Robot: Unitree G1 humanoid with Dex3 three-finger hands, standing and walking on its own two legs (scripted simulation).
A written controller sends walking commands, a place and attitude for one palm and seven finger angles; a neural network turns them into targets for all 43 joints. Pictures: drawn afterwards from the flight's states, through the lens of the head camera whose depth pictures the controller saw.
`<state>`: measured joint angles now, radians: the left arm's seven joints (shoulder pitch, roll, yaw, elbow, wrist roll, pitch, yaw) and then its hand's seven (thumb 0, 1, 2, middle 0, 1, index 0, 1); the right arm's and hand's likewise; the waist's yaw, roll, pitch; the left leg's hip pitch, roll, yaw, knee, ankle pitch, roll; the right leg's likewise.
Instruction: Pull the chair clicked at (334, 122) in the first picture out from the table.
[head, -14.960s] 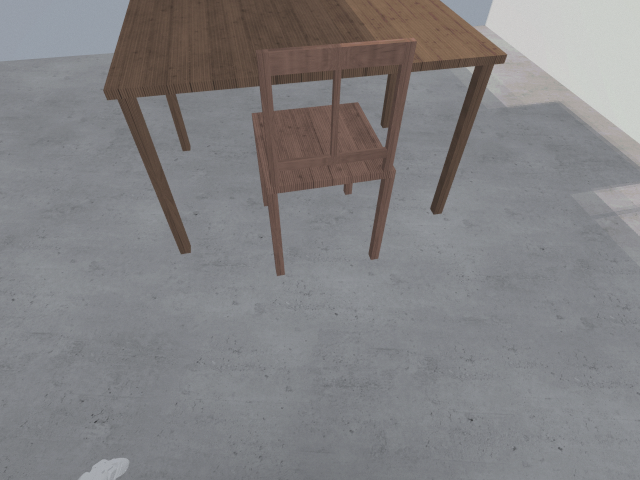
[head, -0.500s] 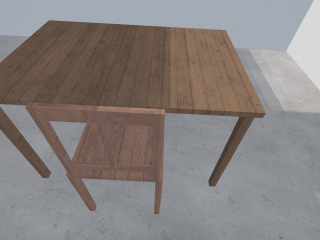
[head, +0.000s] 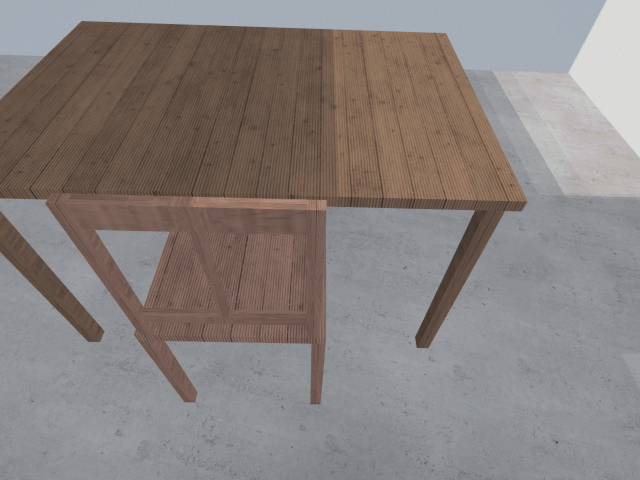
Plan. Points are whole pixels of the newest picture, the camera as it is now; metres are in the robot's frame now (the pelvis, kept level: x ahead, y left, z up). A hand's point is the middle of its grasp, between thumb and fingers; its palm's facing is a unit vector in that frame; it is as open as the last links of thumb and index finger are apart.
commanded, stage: look again from close up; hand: left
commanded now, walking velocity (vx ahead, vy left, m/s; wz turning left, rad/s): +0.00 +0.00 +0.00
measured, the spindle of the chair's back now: (212, 276) +0.45 +0.22 -0.10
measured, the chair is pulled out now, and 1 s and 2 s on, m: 0.00 0.00 0.00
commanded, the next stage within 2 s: raise the hand toward the chair's back in 0.78 s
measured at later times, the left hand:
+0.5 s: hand out of the picture -0.01 +0.15 -0.17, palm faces +0.01 -0.98 -0.19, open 7.4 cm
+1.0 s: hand out of the picture +0.10 +0.18 -0.10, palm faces +0.26 -0.93 -0.24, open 7.3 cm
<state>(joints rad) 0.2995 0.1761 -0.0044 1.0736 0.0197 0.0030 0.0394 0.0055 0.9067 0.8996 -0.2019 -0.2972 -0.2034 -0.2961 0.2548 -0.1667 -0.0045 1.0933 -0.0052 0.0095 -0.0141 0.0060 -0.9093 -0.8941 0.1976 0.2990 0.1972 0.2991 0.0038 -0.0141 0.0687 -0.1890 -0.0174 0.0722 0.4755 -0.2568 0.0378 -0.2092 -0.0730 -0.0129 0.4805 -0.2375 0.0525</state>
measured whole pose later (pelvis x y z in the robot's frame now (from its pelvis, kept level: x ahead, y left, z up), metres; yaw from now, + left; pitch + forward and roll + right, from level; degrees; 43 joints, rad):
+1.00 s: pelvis +0.00 -0.02 +0.00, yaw +1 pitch -1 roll +0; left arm 0.48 0.19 0.03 0.40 -0.11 0.00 0.14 0.04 0.93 0.89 -0.20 -0.29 -0.21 -0.29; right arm 0.36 -0.18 0.01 0.96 0.05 -0.18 -0.07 0.02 -0.93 -0.89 0.20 0.30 0.20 0.30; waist 0.00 0.00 0.00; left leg -0.23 0.01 0.04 0.51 -0.27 0.00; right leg -0.25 -0.05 -0.04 0.53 -0.27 0.01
